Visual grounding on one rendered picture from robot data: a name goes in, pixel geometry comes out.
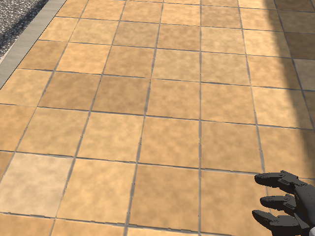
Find right robot hand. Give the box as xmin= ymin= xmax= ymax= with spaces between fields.
xmin=252 ymin=170 xmax=315 ymax=236

